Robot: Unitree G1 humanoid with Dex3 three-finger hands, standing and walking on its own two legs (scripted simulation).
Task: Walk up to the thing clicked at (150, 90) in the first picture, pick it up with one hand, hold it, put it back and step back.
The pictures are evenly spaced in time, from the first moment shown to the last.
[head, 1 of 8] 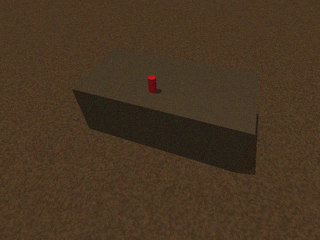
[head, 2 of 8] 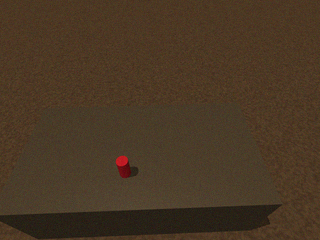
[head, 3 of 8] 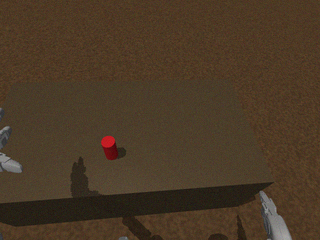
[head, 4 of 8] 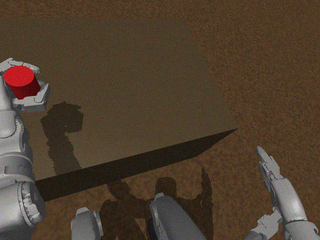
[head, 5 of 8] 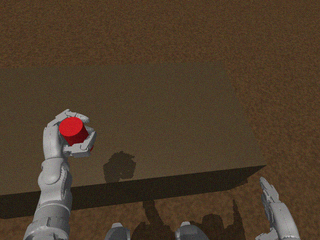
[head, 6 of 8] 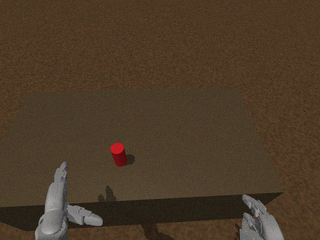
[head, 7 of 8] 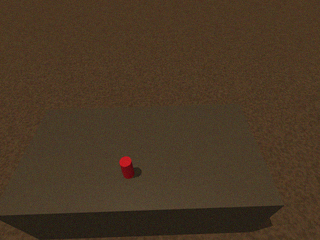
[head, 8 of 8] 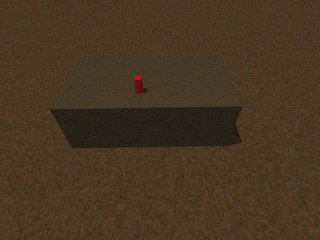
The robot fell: no
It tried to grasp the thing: yes
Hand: left
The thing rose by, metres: 0.31
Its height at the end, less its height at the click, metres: +0.00
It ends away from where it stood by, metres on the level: 0.01
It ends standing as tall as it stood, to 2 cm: yes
